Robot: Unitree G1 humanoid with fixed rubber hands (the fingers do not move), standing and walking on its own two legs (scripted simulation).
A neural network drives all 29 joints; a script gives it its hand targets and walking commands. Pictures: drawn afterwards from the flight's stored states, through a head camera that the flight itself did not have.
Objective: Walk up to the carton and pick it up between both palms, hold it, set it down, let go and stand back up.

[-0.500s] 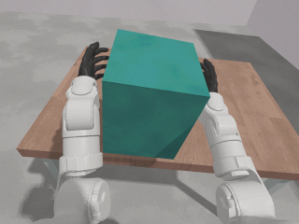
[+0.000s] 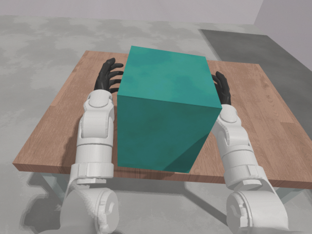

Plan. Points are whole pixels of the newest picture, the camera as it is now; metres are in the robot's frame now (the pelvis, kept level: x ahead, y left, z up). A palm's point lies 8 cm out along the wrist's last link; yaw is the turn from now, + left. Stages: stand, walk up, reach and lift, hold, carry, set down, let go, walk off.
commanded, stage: set down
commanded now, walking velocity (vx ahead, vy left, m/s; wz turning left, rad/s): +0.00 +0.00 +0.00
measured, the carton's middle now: (161, 111) +0.41 -0.04 +0.12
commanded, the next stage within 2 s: none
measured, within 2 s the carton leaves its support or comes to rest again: rests again in 1.38 s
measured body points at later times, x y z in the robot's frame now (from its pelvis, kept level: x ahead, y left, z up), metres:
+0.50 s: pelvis +0.01 +0.00 +0.00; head +0.01 +0.02 +0.45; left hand +0.44 +0.10 +0.16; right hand +0.40 -0.19 +0.14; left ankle +0.00 +0.11 -0.75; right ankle -0.02 -0.08 -0.75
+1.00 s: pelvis +0.01 +0.00 +0.00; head +0.01 +0.00 +0.45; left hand +0.45 +0.10 +0.14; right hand +0.41 -0.20 +0.13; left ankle +0.00 +0.11 -0.75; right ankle -0.02 -0.08 -0.75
